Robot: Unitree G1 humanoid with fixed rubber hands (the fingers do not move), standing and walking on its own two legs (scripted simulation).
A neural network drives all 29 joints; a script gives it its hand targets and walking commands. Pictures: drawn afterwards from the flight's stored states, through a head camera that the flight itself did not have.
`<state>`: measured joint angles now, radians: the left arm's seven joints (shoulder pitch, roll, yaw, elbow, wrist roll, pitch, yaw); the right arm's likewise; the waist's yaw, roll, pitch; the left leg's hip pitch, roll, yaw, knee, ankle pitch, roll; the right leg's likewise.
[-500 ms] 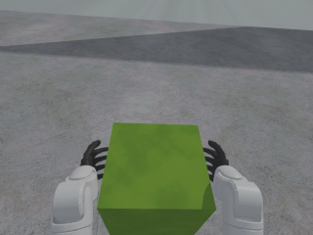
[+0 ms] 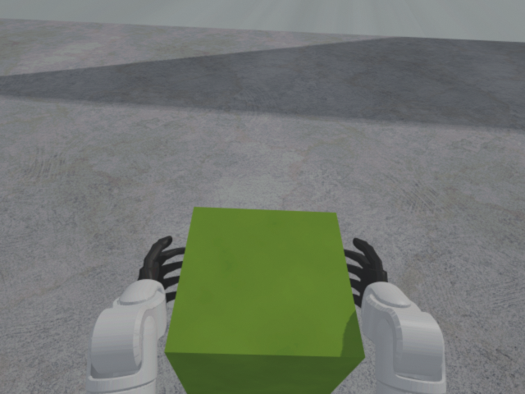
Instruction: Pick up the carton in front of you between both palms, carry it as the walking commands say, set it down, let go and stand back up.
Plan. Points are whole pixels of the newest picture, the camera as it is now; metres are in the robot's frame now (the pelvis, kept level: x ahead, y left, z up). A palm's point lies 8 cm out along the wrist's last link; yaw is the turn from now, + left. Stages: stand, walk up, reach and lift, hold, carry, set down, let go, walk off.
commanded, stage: carry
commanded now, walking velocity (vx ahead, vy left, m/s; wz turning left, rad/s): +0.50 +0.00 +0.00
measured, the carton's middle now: (260, 311) +0.27 +0.00 +0.02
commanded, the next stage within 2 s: none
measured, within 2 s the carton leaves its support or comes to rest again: neither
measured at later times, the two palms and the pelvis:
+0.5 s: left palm (182, 147) +0.61 +0.17 +0.09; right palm (320, 148) +0.60 -0.13 +0.10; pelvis +0.34 +0.03 +0.00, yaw -2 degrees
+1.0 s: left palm (212, 83) +0.96 +0.14 +0.09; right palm (312, 85) +0.95 -0.16 +0.09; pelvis +0.69 +0.00 +0.00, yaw +0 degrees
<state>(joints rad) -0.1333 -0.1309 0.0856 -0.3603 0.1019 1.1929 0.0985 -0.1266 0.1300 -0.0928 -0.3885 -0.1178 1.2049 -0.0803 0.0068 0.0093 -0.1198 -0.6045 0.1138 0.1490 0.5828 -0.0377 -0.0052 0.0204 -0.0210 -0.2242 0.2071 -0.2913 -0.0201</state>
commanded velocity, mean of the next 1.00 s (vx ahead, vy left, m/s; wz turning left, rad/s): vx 0.50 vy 0.00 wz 0.00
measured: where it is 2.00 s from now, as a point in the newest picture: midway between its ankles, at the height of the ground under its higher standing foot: (256, 203)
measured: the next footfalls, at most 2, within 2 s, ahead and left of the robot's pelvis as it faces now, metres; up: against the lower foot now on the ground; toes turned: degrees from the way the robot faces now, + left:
left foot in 0.10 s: +0.26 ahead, +0.12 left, +0.00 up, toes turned +11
right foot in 0.60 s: +0.62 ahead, -0.10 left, +0.00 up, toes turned -14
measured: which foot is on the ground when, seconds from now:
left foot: up 0.00-0.08, down 0.10-0.64, up 0.66-1.00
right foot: down 0.00-0.10, up 0.12-0.58, down 0.60-1.00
